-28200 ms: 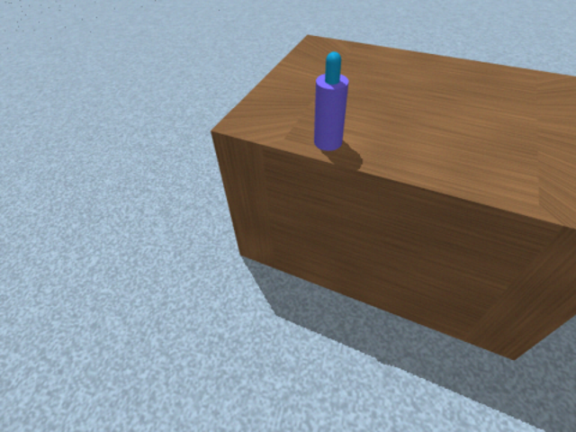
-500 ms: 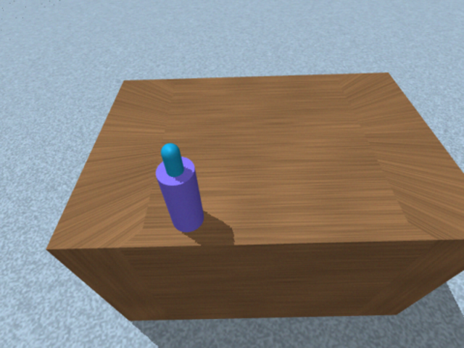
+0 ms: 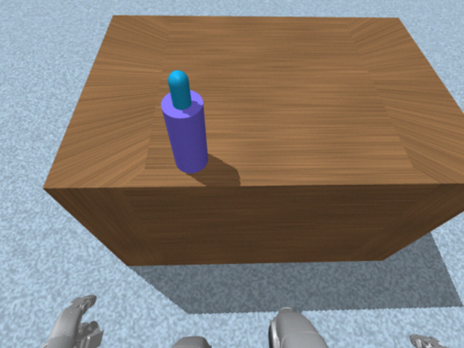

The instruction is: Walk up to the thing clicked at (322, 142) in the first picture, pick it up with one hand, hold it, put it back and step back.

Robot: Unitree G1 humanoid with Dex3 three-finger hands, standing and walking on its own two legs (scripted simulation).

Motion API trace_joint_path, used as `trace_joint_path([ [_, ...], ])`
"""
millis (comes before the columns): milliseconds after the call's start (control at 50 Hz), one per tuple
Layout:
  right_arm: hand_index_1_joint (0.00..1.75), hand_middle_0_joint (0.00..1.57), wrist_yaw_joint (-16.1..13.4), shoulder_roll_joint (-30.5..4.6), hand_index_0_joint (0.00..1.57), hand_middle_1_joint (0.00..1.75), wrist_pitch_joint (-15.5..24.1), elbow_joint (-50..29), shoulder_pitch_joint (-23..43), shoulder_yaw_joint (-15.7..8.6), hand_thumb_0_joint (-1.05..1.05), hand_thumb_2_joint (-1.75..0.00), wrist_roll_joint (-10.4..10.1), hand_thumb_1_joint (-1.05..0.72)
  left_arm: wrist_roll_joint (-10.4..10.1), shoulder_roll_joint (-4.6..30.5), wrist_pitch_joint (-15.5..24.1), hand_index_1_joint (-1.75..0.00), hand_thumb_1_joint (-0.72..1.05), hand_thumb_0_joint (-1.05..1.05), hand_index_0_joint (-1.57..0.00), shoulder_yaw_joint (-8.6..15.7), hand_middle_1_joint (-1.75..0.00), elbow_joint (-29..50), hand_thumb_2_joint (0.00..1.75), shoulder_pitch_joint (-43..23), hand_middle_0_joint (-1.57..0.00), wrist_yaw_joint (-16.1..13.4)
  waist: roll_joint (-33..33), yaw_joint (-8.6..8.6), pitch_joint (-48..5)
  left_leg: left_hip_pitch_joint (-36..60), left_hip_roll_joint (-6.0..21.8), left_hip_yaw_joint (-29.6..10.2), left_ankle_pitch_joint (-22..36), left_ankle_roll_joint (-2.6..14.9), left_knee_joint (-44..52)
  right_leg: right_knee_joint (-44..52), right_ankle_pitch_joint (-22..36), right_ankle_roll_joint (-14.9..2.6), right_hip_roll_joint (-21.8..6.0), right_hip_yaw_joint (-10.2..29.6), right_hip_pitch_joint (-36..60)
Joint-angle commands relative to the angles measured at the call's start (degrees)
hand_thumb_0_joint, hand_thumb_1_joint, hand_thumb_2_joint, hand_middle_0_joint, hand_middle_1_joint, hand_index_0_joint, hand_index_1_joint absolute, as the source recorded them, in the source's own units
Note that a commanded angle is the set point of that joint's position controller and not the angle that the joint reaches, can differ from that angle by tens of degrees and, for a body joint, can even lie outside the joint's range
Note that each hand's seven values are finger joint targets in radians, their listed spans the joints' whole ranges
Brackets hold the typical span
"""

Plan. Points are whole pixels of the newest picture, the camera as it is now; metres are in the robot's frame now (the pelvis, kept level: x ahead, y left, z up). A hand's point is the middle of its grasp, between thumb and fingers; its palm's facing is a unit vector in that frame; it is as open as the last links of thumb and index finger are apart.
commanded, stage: step back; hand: left
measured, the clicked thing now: (185, 124) +0.52 +0.11 +0.03
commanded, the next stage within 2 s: none
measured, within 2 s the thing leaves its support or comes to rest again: neither
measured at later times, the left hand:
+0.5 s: hand out of the picture +0.03 +0.24 -0.12, palm faces -0.08 -0.91 -0.40, open 7.4 cm
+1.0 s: hand out of the picture -0.14 +0.26 -0.14, palm faces -0.09 -0.92 -0.37, open 7.4 cm
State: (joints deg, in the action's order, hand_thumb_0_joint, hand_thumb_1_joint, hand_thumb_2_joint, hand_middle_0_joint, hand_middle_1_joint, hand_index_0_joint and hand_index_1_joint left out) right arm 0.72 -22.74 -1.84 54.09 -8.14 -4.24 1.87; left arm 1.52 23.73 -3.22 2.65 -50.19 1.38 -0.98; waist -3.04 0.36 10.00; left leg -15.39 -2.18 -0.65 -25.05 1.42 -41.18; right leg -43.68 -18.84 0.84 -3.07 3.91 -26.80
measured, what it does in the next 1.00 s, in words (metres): walks backwards: right foot, then left foot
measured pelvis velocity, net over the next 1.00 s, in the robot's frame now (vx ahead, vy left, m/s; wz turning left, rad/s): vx -0.24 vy -0.01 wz -0.10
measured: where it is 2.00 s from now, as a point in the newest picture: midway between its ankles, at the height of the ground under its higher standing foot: outside the picture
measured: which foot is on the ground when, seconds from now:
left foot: down 0.00-0.38, up 0.40-0.66, down 0.68-1.00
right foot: up 0.00-0.32, down 0.34-0.70, up 0.72-1.00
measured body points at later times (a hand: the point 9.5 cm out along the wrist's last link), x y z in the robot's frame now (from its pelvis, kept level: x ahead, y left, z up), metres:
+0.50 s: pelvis -0.10 -0.01 +0.02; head -0.04 -0.03 +0.46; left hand +0.03 +0.28 -0.09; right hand +0.00 -0.33 -0.11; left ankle -0.09 +0.13 -0.64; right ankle -0.09 -0.13 -0.71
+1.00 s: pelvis -0.24 -0.01 +0.02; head -0.17 +0.01 +0.46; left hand -0.13 +0.31 -0.11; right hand -0.14 -0.33 -0.08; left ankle -0.15 +0.11 -0.71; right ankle -0.30 -0.16 -0.65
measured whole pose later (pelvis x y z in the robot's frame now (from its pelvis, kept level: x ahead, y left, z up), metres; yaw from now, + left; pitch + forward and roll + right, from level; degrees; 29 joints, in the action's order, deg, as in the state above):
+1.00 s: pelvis -0.24 -0.01 +0.02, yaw -6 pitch -2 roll -2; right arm -0.6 -20.8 -0.8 46.6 -7.2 -2.7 2.0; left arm 1.3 23.6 -4.0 5.0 -48.1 11.4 -0.3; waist -2.0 -1.6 10.9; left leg -20.3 2.9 0.7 -11.4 1.1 -33.7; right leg -58.8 -29.2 2.2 4.0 7.5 -19.7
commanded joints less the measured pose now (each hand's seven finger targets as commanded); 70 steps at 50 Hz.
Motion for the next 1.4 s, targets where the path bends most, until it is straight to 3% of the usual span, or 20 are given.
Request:
trace_joint_path([
  [0, 0.3, 0.2, -1.3, -19.6, 0.2, 0.3, 1.43, -4.22, -2.72, -4.36, 0.0, -0.9, 0.44, -0.9, 0.38, 9.85, 0.2, -0.3, 0.9, 0.0, -0.2, 3.44, -0.3, 4.82, 0.9, -2.12, -0.2, -1.97, 12.24, 2.92, -9.49, -0.42, 23.79, -28.48, 39.27, 12.34, 21.58, -23.85, -19.25, -2.02, 10.78, 10.24, -2.16],
  [60, 0.3, 0.2, -2.49, -14.53, 0.2, 0.3, 2.0, -6.46, 4.46, -2.91, 0.0, -0.9, 0.39, -0.9, -0.98, 9.91, 0.45, -0.3, 0.9, 0.0, -0.2, 3.7, -0.3, 2.96, 0.9, 5.75, -0.2, -1.36, 12.41, -2.96, -9.28, 5.49, 16.19, -14.38, 39.29, 10.33, 15.73, -28.93, -9.17, -1.7, 9.86, 9.5, -5.51],
  [200, 0.3, 0.2, -3.13, -13.43, 0.2, 0.3, 1.85, -7.15, -4.15, -3.12, 0.0, -0.9, -0.45, -0.9, -0.27, 8.17, 1.6, -0.3, 0.9, 0.0, -0.2, 4.21, -0.3, 7.29, 0.9, 3.41, -0.2, -0.32, 10.82, 2.19, -12.52, 17.62, 17.63, -12.82, 47.08, 12.8, 10.43, -10.06, -10.66, 0.7, 6.65, 3.68, -2.91],
  [300, 0.3, 0.2, -2.52, -13.86, 0.2, 0.3, 0.37, -8.85, -0.58, -2.57, 0.0, -0.9, -1.63, -0.9, 0.13, 6.3, 2.55, -0.3, 0.9, 0.0, -0.2, 4.43, -0.3, 3.79, 0.9, 12.32, -0.2, -0.05, 11.4, -1.7, -16.94, 10.15, 13.25, -7.19, 40.06, 7.68, 2.18, 21.52, 8.26, -1.99, 5.7, -4.43, 15.19],
  [340, 0.3, 0.2, -2.26, -9.38, 0.2, 0.3, 0.48, -10.5, -0.97, -0.8, 0.0, -0.9, -2.6, -0.9, 1.21, 14.31, 3.25, -0.3, 0.9, 0.0, -0.2, 6.47, -0.3, 4.86, 0.9, 11.25, -0.2, -0.3, -4.6, -1.03, -16.04, -9.7, 3.76, -5.58, 17.0, 1.21, -6.68, 18.95, 28.5, -7.54, -7.88, 16.49, 25.84],
  [360, 0.3, 0.2, -3.24, -8.91, 0.2, 0.3, -0.04, -10.21, 2.47, -1.03, 0.0, -0.9, -2.55, -0.9, 0.3, 17.41, 2.95, -0.3, 0.9, 0.0, -0.2, 6.67, -0.3, 5.83, 0.9, 8.46, -0.2, -0.18, -13.23, -3.56, -12.86, -10.88, -2.9, -3.44, -12.22, -0.32, -19.31, 21.06, 38.02, -18.65, -18.55, 25.99, 16.96],
  [380, 0.3, 0.2, -3.42, -10.87, 0.2, 0.3, -0.55, -9.43, 1.8, -1.9, 0.0, -0.9, -1.96, -0.9, 0.53, 16.11, 3.29, -0.3, 0.9, 0.0, -0.2, 6.52, -0.3, 7.16, 0.9, 7.72, -0.2, -0.1, -8.83, -2.93, -9.83, -9.99, -1.65, -8.67, -14.02, -1.15, -28.36, 21.55, 36.92, -19.93, -19.43, 26.87, 11.32],
  [440, 0.3, 0.2, -3.27, -10.64, 0.2, 0.3, -0.1, -6.99, -3.51, -1.31, 0.0, -0.9, -2.75, -0.9, 0.09, 11.14, 2.71, -0.3, 0.9, 0.0, -0.2, 5.31, -0.3, 8.71, 0.9, 2.49, -0.2, -0.54, -3.98, 0.53, -9.06, -10.66, -4.28, -8.12, -5.44, -1.58, -29.5, 17.03, 36.8, -13.52, -9.32, 10.28, 12.59],
  [560, 0.3, 0.2, -2.92, -9.56, 0.2, 0.3, 0.84, -8.86, -2.01, -0.78, 0.0, -0.9, -1.63, -0.9, 0.78, 10.75, 1.93, -0.3, 0.9, 0.0, -0.2, 5.08, -0.3, 9.71, 0.9, 8.38, -0.2, -0.87, -8.39, -3.21, -11.76, -10.08, -0.51, -2.74, -5.17, -2.33, -6.28, 13.68, 35.47, -13.58, -9.64, 10.22, 22.8],
  [640, 0.3, 0.2, -2.28, -9.78, 0.2, 0.3, 1.81, -6.55, -7.74, -1.92, 0.0, -0.9, -0.54, -0.9, -0.43, 10.69, 0.91, -0.3, 0.9, 0.0, -0.2, 4.08, -0.3, 11.33, 0.9, 4.82, -0.2, -0.26, -5.46, 0.74, -13.74, 4.15, 1.52, -0.55, 13.88, -0.07, 17.07, 7.86, 24.47, -8.72, -7.29, 8.82, 14.73],
  [700, 0.3, 0.2, -1.51, -20.64, 0.2, 0.3, 2.2, -9.12, -3.42, -4.51, 0.0, -0.9, 0.45, -0.9, 0.05, 9.67, 0.52, -0.3, 0.9, 0.0, -0.2, 4.94, -0.3, 11.56, 0.9, 2.28, -0.2, -1.28, 14.29, 2.94, -11.67, -0.28, 26.84, -32.34, 30.7, 15.98, 22.59, -20.45, -20.53, -1.87, 9.09, 6.0, 1.2],
  [780, 0.3, 0.2, -2.55, -13.62, 0.2, 0.3, 2.56, -9.95, 2.84, -2.63, 0.0, -0.9, 0.08, -0.9, -0.79, 9.61, 0.37, -0.3, 0.9, 0.0, -0.2, 5.5, -0.3, 7.52, 0.9, 9.15, -0.2, -0.66, 10.71, -2.85, -8.72, 0.96, 17.25, -14.51, 33.81, 10.79, 18.5, -31.73, -9.93, -1.61, 9.92, 8.58, -1.65],
  [920, 0.3, 0.2, -2.64, -12.92, 0.2, 0.3, 2.04, -10.64, -2.26, -3.07, 0.0, -0.9, -0.22, -0.9, -0.09, 8.43, 0.87, -0.3, 0.9, 0.0, -0.2, 4.98, -0.3, 7.78, 0.9, 9.09, -0.2, 0.26, 12.45, 1.42, -12.56, 12.0, 17.39, -11.71, 33.35, 13.23, 15.52, -14.75, -11.23, 1.84, 6.77, 3.44, 0.2],
  [1040, 0.3, 0.2, -1.91, -15.38, 0.2, 0.3, -0.13, -12.16, 2.05, -3.09, 0.0, -0.9, -0.56, -0.9, -0.05, 7.77, 1.44, -0.3, 0.9, 0.0, -0.2, 5.05, -0.3, 2.24, 0.9, 19.4, -0.2, 0.9, 14.88, -2.83, -17.05, 1.63, 14.38, -9.18, 25.19, 7.86, 10.52, 18.1, 2.11, -1.72, 4.91, -5.21, 19.23],
  [1080, 0.3, 0.2, -1.76, -9.57, 0.2, 0.3, -0.33, -13.08, 1.01, -1.32, 0.0, -0.9, -1.4, -0.9, 1.42, 13.93, 2.07, -0.3, 0.9, 0.0, -0.2, 6.84, -0.3, 3.4, 0.9, 18.59, -0.2, 0.81, -1.99, -2.69, -12.04, -16.82, 2.11, -6.57, 3.54, 0.69, -2.3, 23.1, -1.06, -5.97, -7.66, 16.43, 21.76],
  [1100, 0.3, 0.2, -2.87, -9.52, 0.2, 0.3, -0.28, -13.68, 4.15, -1.73, 0.0, -0.9, -1.6, -0.9, 1.28, 20.12, 1.75, -0.3, 0.9, 0.0, -0.2, 7.91, -0.3, 5.7, 0.9, 13.4, -0.2, 0.76, -13.54, -5.12, -9.25, -15.1, -3.61, -4.85, -9.87, -1.89, -16.67, 28.23, 1.53, -16.23, -20.27, 27.59, 6.84],
  [1120, 0.3, 0.2, -3.15, -11.98, 0.2, 0.3, -0.51, -12.99, 4.03, -2.68, 0.0, -0.9, -1.39, -0.9, 1.01, 19.84, 2.19, -0.3, 0.9, 0.0, -0.2, 7.65, -0.3, 7.54, 0.9, 8.86, -0.2, 0.4, -11.0, -3.53, -4.77, -13.09, -0.71, -10.41, -9.43, -2.48, -26.31, 30.25, 0.53, -18.54, -23.27, 29.9, -2.01],
  [1180, 0.3, 0.2, -2.81, -11.44, 0.2, 0.3, 0.07, -9.03, -2.98, -1.89, 0.0, -0.9, -2.23, -0.9, 1.2, 12.41, 2.53, -0.3, 0.9, 0.0, -0.2, 5.73, -0.3, 8.97, 0.9, 0.46, -0.2, -0.36, -4.13, 1.85, -4.83, -11.38, -4.29, -8.51, -1.35, -2.07, -29.04, 19.47, 18.49, -12.09, -10.44, 7.5, 3.28],
  [1320, 0.3, 0.2, -2.41, -8.99, 0.2, 0.3, 1.23, -9.64, -2.75, -0.89, 0.0, -0.9, -0.8, -0.9, 0.54, 12.02, 1.46, -0.3, 0.9, 0.0, -0.2, 5.26, -0.3, 8.65, 0.9, 8.51, -0.2, -1.2, -8.67, -3.37, -11.91, -9.9, 0.29, -0.38, -2.7, -1.92, 1.3, 10.13, 34.11, -11.57, -11.52, 7.68, 24.28],
  [1380, 0.3, 0.2, -2.43, -11.12, 0.2, 0.3, 1.52, -7.09, -7.38, -2.22, 0.0, -0.9, -0.41, -0.9, -0.39, 10.89, 0.5, -0.3, 0.9, 0.0, -0.2, 3.84, -0.3, 9.66, 0.9, 6.59, -0.2, -0.65, -3.51, -1.1, -13.79, 3.51, 3.42, -3.59, 18.6, 0.62, 16.52, 3.89, 23.09, -6.74, -7.9, 5.01, 14.3],
])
